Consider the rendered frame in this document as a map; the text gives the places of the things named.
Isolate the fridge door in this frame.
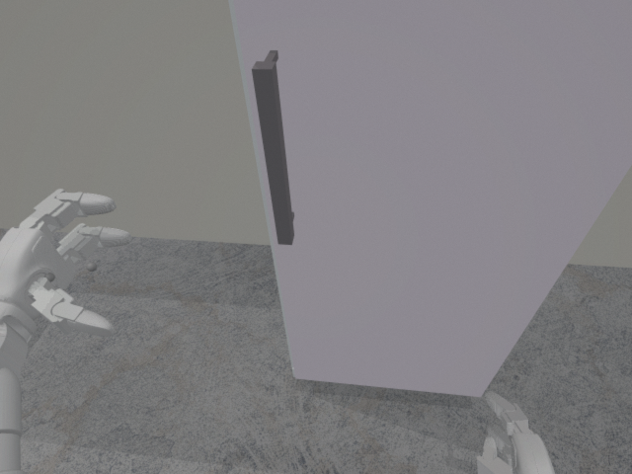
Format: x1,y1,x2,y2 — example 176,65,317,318
233,0,632,397

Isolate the robot left hand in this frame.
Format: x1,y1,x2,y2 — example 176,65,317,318
0,189,132,337

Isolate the robot right hand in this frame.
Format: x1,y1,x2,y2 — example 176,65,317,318
477,391,555,474

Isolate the handle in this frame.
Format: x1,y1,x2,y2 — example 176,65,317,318
252,50,294,245

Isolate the robot left forearm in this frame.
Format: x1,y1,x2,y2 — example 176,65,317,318
0,299,38,474

